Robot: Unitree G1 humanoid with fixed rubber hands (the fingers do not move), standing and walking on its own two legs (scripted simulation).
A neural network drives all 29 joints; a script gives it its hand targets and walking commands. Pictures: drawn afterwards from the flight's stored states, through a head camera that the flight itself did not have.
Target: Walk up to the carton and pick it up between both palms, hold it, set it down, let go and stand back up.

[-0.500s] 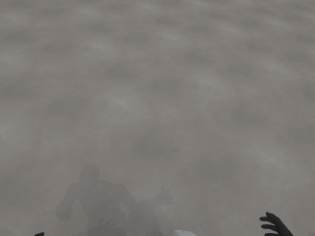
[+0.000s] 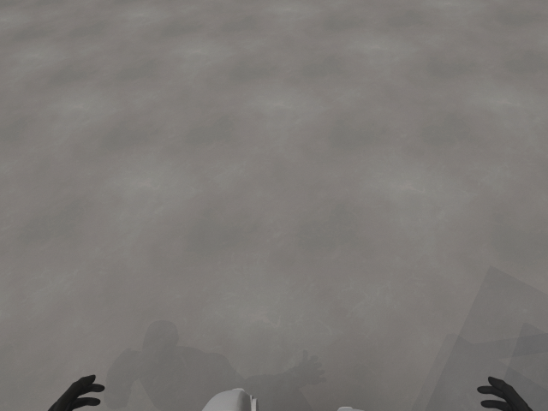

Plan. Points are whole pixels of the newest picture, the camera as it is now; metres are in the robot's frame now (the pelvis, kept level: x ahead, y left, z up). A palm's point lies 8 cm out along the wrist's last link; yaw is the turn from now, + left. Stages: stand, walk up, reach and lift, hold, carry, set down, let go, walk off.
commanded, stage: walk up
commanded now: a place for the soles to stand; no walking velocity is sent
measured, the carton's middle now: out of the picture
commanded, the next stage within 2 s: none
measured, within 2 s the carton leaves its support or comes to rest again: neither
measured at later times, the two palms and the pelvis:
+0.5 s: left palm out of the picture +0.12 +0.24 -0.10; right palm out of the picture -0.12 -0.35 -0.02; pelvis -0.10 -0.01 +0.02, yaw -25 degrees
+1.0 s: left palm out of the picture +0.14 +0.05 -0.06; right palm out of the picture -0.31 -0.36 -0.05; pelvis -0.21 -0.06 +0.00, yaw -51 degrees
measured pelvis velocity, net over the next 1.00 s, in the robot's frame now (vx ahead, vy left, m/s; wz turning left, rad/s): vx -0.21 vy -0.06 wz -0.88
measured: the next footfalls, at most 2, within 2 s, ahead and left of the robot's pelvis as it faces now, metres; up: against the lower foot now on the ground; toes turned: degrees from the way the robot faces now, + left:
left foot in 0.24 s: -0.02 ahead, +0.06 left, +0.00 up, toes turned -14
right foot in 0.70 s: -0.21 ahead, -0.21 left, +0.00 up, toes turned -40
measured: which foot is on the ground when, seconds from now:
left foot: up 0.00-0.22, down 0.24-0.70, up 0.72-0.98, down 1.00-1.00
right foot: down 0.00-0.26, up 0.28-0.68, down 0.70-1.00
